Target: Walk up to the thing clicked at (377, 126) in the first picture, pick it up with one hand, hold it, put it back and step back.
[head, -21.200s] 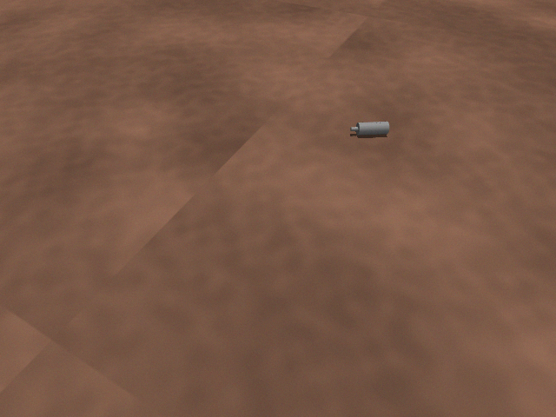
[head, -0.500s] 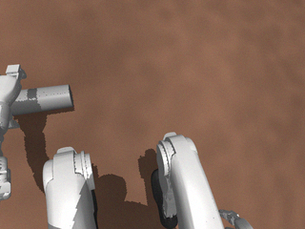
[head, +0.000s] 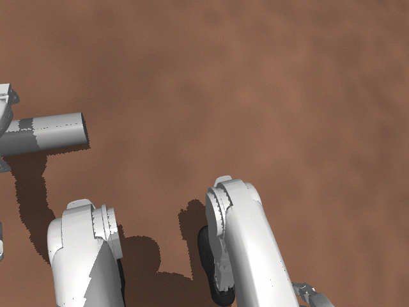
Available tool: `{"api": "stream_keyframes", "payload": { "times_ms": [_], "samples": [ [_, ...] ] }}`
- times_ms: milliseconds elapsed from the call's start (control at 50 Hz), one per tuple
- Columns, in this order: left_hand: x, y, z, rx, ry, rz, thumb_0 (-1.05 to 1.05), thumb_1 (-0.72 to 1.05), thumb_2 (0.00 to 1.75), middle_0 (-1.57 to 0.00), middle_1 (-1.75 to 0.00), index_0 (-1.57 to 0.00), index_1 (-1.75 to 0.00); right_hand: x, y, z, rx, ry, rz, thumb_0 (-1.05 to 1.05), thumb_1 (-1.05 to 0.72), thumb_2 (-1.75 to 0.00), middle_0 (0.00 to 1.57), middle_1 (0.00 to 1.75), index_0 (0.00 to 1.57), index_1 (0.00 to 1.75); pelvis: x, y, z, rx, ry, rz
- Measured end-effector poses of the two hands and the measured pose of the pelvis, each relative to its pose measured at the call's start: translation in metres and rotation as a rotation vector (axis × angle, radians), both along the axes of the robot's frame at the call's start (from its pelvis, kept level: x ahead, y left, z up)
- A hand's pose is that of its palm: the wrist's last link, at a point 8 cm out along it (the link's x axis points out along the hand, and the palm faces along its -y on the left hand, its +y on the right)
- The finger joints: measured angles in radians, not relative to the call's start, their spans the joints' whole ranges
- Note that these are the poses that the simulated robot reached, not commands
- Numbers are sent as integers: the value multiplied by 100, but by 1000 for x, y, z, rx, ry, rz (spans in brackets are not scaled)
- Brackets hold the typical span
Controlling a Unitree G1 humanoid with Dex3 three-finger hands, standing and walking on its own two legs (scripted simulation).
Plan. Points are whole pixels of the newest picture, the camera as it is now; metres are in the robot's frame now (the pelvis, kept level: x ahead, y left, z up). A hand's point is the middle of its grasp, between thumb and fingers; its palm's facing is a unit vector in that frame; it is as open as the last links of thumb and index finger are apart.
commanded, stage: rise first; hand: left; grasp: from above
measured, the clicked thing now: (30, 135) +0.49 +0.31 -0.28
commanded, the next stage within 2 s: approach in 0.78 s
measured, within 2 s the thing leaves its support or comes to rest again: neither
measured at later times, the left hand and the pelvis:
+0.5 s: hand out of the picture +0.45 +0.33 -0.17, palm faces -0.45 -0.08 -0.89, open 14.2 cm; pelvis +0.00 +0.00 +0.00, yaw +0 degrees
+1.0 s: hand out of the picture +0.45 +0.33 -0.16, palm faces -0.45 -0.07 -0.89, open 14.1 cm; pelvis +0.00 +0.00 +0.00, yaw +0 degrees
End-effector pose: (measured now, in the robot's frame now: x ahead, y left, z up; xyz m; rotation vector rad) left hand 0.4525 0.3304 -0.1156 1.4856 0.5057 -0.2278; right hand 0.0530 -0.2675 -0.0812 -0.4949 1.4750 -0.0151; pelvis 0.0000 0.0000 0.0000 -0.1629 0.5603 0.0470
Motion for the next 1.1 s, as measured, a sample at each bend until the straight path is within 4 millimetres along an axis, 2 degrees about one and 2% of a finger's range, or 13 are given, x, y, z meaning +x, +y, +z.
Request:
{"api": "stream_keyframes", "payload": {
  "times_ms": [200,800,1000,1100],
  "samples": [
    [4,4,-4,3,0,3,0,-56,103,-8,-101,-7,-102,-4,1,-1,-1,15,12,0,-91,-90,20,30,21,30,0,0,-3,-5,-3,-3],
    [5,2,12,9,7,-12,0,-56,103,-9,-102,-7,-103,-2,0,3,9,-7,13,0,-91,-90,20,30,21,30,-3,-1,1,-5,-8,0],
    [6,-4,10,5,-1,-32,0,-55,103,-9,-103,-8,-104,-4,1,4,4,-9,9,0,-91,-90,20,30,21,30,-4,0,1,-5,-11,0],
    [14,-20,11,8,-9,-72,0,-54,102,-9,-104,-8,-105,-6,2,4,3,-11,5,0,-91,-89,20,30,21,30,-4,0,2,-1,-5,2]
  ]
}}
